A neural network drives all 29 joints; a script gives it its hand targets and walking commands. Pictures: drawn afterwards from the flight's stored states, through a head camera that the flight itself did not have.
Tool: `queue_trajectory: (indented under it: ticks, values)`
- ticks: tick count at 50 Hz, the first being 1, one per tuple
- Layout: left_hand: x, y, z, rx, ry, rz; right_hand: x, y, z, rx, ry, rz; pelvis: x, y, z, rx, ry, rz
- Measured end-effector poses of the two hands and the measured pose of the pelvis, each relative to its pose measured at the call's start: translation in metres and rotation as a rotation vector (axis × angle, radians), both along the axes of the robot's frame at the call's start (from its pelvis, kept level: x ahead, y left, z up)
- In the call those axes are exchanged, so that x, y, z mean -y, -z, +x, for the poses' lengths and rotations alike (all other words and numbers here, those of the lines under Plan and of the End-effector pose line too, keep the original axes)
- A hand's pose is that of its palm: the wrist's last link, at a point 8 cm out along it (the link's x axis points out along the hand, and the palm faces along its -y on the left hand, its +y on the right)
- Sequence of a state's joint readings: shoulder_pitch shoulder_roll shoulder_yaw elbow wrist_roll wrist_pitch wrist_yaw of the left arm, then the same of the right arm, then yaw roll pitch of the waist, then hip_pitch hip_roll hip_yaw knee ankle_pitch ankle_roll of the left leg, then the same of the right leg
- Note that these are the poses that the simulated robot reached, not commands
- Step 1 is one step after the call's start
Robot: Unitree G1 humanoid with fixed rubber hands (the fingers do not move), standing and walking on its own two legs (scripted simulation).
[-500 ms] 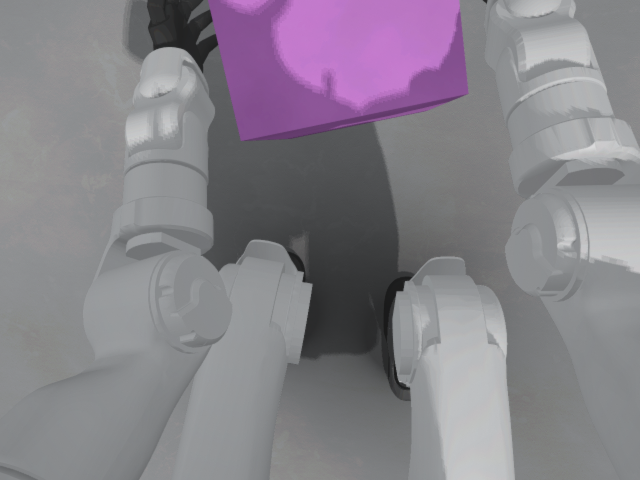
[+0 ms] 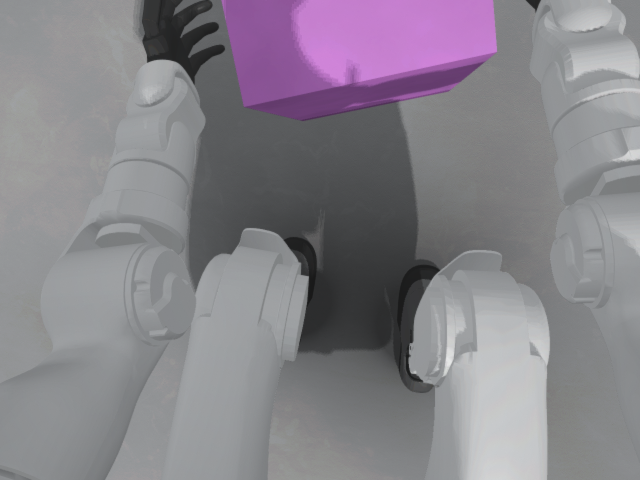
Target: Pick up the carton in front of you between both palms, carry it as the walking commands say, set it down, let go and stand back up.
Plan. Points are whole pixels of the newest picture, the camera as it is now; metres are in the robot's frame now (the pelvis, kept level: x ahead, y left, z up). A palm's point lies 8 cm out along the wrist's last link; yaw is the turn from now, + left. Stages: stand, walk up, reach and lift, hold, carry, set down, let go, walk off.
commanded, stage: set down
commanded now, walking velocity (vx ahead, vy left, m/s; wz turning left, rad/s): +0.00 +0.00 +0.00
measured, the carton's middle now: (355, 1) +0.56 +0.01 -0.25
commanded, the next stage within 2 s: let go in 1.14 s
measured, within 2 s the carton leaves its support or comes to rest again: neither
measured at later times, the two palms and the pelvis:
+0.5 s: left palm (75, 19) +0.50 +0.19 -0.05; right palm out of the picture +0.58 -0.17 -0.05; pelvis -0.01 +0.01 +0.07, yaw +0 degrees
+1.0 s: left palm out of the picture +0.50 +0.20 +0.10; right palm out of the picture +0.58 -0.19 +0.10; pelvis +0.01 +0.00 +0.20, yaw -2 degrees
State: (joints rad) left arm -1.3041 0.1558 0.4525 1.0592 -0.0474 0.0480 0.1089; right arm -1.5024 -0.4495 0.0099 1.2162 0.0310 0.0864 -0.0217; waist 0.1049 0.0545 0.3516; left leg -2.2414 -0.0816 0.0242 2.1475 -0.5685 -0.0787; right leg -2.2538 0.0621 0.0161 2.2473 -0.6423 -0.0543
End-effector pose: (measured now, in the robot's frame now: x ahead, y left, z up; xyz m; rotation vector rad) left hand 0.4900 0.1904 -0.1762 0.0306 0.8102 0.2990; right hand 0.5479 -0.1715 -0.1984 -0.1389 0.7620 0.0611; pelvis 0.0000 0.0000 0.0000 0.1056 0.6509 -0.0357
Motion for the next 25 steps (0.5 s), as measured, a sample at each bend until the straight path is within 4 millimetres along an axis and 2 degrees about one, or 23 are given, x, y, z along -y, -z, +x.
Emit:
queue_trajectory:
  ticks: [2,5,12,19,25]
  values:
    - [-0.008,-0.001,-0.001,0.015,-0.014,0.005,0.007,0.001,-0.002,0.013,0.009,-0.008,-0.001,0.001,-0.004,0.014,-0.004,-0.002]
    - [-0.013,-0.005,0.003,0.044,-0.025,-0.003,0.011,-0.007,0.003,0.045,0.012,-0.009,-0.002,0.004,-0.009,0.033,-0.006,-0.007]
    - [-0.001,-0.033,0.013,0.122,-0.031,-0.032,0.007,-0.056,0.027,0.116,0.005,-0.006,-0.007,0.0,-0.016,0.039,-0.01,-0.013]
    - [0.002,-0.084,0.008,0.152,-0.045,-0.033,0.0,-0.116,0.032,0.11,-0.001,-0.016,-0.009,-0.035,-0.013,-0.01,-0.015,-0.025]
    - [-0.002,-0.125,0.007,0.154,-0.05,-0.027,0.002,-0.153,0.03,0.087,0.008,-0.012,-0.01,-0.069,-0.008,-0.071,-0.018,-0.032]
